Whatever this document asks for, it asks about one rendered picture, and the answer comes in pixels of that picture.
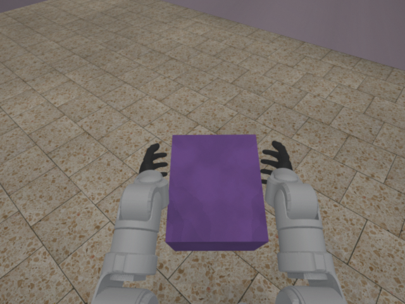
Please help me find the carton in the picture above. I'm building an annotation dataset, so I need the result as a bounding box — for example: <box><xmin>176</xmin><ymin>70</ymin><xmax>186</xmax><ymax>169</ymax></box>
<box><xmin>165</xmin><ymin>134</ymin><xmax>269</xmax><ymax>251</ymax></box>

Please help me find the right robot forearm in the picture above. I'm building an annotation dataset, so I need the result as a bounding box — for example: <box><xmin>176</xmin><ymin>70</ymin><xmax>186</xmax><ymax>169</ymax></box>
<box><xmin>265</xmin><ymin>168</ymin><xmax>347</xmax><ymax>304</ymax></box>

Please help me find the robot left hand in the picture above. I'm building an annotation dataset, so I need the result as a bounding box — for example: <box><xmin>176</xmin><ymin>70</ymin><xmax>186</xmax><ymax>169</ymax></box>
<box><xmin>139</xmin><ymin>143</ymin><xmax>168</xmax><ymax>177</ymax></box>

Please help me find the left robot upper arm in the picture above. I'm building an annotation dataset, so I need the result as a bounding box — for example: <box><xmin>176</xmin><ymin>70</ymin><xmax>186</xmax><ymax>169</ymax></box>
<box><xmin>93</xmin><ymin>286</ymin><xmax>158</xmax><ymax>304</ymax></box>

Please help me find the left robot forearm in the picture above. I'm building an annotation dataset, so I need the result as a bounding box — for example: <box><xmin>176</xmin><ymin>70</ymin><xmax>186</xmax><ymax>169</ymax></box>
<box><xmin>90</xmin><ymin>170</ymin><xmax>169</xmax><ymax>304</ymax></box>

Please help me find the robot right hand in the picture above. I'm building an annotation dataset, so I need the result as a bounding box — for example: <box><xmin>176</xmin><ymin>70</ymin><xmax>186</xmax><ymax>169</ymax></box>
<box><xmin>260</xmin><ymin>141</ymin><xmax>293</xmax><ymax>184</ymax></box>

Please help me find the right robot upper arm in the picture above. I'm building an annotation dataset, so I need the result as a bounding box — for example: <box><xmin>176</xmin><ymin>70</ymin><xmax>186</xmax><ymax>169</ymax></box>
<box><xmin>275</xmin><ymin>286</ymin><xmax>345</xmax><ymax>304</ymax></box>

